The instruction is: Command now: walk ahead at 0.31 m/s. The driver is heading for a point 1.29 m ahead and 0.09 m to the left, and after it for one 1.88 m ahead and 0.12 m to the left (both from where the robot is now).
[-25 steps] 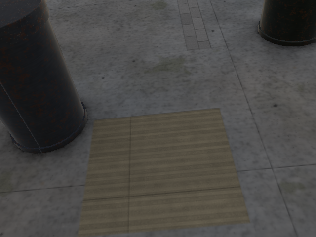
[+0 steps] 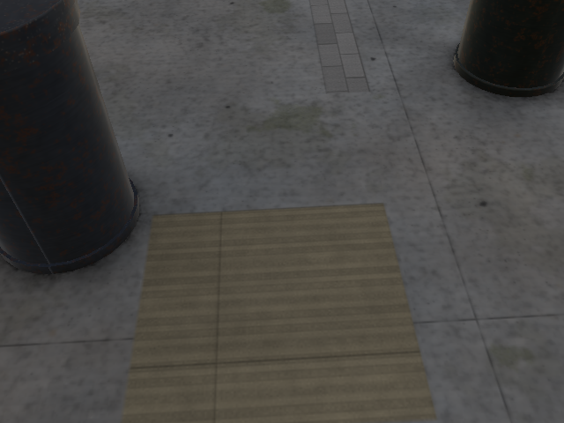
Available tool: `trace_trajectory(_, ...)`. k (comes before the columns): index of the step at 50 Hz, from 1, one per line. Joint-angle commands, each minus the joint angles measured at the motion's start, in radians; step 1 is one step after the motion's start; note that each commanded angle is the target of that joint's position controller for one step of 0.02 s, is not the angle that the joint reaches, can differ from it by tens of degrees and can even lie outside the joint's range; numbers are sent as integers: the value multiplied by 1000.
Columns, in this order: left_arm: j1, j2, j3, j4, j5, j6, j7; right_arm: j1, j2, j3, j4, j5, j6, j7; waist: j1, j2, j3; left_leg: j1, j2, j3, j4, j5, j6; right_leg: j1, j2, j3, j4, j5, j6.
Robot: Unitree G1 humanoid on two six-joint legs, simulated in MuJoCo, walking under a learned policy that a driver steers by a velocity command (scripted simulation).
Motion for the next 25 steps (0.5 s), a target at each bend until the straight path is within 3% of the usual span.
trace_trajectory(1,-4,83,20,-36,-11,-50,9,-8,-112,-27,-58,9,-40,-8,1,63,60,36,79,-136,-40,307,122,-131,0,10,-19,186,-43)
trace_trajectory(3,118,105,38,18,-20,-62,16,-17,-99,-21,-51,6,-54,-12,31,-60,1,-125,4,-32,141,232,74,42,-17,63,40,328,-59)
trace_trajectory(4,214,106,46,43,-19,-67,14,-47,-86,-13,-54,11,-60,-16,83,-146,10,-335,-32,15,291,141,52,164,-51,141,56,360,-103)
trace_trajectory(5,332,158,64,75,-17,-72,4,-117,-67,-4,-79,14,-69,-18,131,-237,15,-562,-52,48,480,11,33,265,-155,331,-14,385,-185)
trace_trajectory(6,372,189,71,82,-28,-82,-13,-199,-53,0,-114,16,-82,-25,147,-284,80,-812,-33,47,613,-328,30,319,-287,547,-104,432,-267)
trace_trajectory(7,390,201,74,81,-30,-96,-20,-263,-46,1,-131,24,-94,-29,160,-185,130,-980,3,-8,674,-390,39,351,-337,653,-136,358,-298)
trace_trajectory(8,358,188,78,64,-5,-104,-17,-275,-73,-6,-115,31,-97,-26,151,-48,149,-1055,78,-92,618,-196,61,353,-342,632,-85,214,-261)
trace_trajectory(10,227,167,76,23,4,-89,2,-235,-94,-19,-83,8,-77,-22,77,-47,120,-931,87,-43,625,-26,55,180,-302,514,-30,268,-198)
trace_trajectory(11,222,86,53,12,-5,-104,25,-321,-93,-22,-95,23,-84,-14,92,-50,140,-1003,142,-138,512,258,58,178,-276,454,12,74,-131)
trace_trajectory(12,181,95,51,-2,-4,-109,37,-334,-64,-9,-105,29,-86,3,77,-83,150,-964,126,-123,463,422,53,85,-256,414,28,77,-124)
trace_trajectory(13,84,91,38,-45,11,-114,59,-370,-72,3,-129,-10,-96,23,39,-57,175,-757,101,-79,232,748,45,-153,-174,268,-7,13,-97)
trace_trajectory(14,50,94,38,-53,16,-113,65,-342,-49,6,-102,-45,-100,48,29,-37,122,-393,63,-27,110,1006,52,-392,-90,138,17,-11,-75)
trace_trajectory(15,51,96,31,-48,22,-112,62,-321,-36,2,-95,-24,-90,63,4,-37,76,-97,19,16,128,1113,24,-557,-72,82,-16,-36,-79)
trace_trajectory(17,50,119,37,-51,1,-114,45,-274,-71,-3,-100,14,-58,60,-11,-80,50,28,4,19,124,1013,-19,-516,-68,51,54,-11,-66)
trace_trajectory(18,43,96,36,-58,-3,-104,31,-259,-98,-15,-88,25,-44,62,-11,-103,67,-20,22,15,69,925,-15,-402,-73,73,134,28,-53)
trace_trajectory(19,68,97,37,-59,-3,-88,24,-218,-125,-25,-62,25,-39,66,-12,-64,59,-80,54,12,-40,908,-8,-213,-80,88,248,75,-36)
trace_trajectory(20,49,130,45,-45,-1,-80,20,-136,-146,-40,-25,19,-37,71,-50,-116,42,-76,125,-12,-124,909,23,-93,-115,126,397,126,-25)
trace_trajectory(21,31,117,40,-26,-4,-78,12,11,-191,-63,45,1,-51,71,-112,-92,-21,34,124,31,-224,945,45,-33,-94,101,603,288,-11)
trace_trajectory(22,29,93,41,-19,-6,-87,18,148,-209,-78,103,-19,-66,74,-203,-4,-11,162,106,83,-323,938,70,-91,-26,58,899,385,21)
trace_trajectory(23,39,35,40,-6,26,-103,13,290,-199,-66,175,-45,-81,72,-243,224,22,395,181,-9,-247,1029,145,-401,110,65,1355,-338,44)
trace_trajectory(24,186,-65,14,-19,17,-127,-7,272,-165,-32,199,-84,-104,75,-115,346,-13,524,209,-27,150,1327,108,-696,96,193,1488,-453,8)
trace_trajectory(25,283,-60,3,-51,-12,-147,-14,253,-188,-48,203,-58,-99,64,-56,445,-139,577,261,-185,145,1254,185,-805,49,199,1472,-343,11)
